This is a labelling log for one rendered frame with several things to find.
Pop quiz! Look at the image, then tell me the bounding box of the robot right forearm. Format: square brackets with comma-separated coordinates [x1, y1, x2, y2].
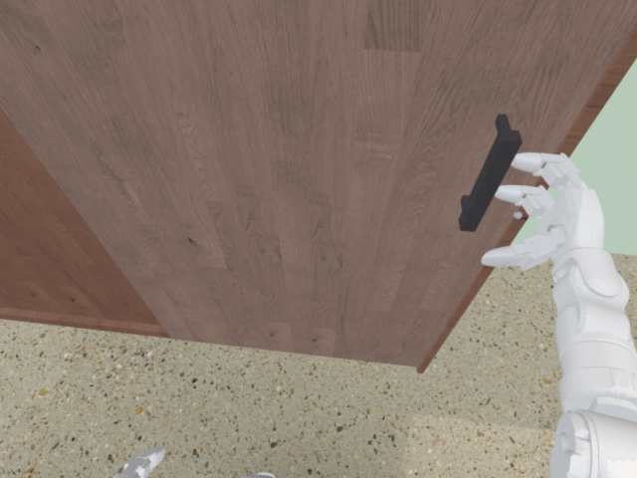
[551, 247, 637, 422]

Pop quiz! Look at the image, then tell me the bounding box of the handle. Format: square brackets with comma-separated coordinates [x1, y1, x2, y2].
[459, 114, 523, 232]

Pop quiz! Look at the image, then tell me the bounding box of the robot right hand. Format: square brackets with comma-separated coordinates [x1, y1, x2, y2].
[482, 152, 604, 271]

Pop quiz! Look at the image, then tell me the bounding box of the wardrobe door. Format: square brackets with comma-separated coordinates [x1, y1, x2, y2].
[0, 108, 162, 326]
[0, 0, 637, 367]

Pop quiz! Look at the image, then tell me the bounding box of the robot right upper arm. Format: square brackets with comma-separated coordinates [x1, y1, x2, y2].
[549, 409, 637, 478]

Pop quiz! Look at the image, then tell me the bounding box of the robot left hand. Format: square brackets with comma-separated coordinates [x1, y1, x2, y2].
[113, 446, 165, 478]

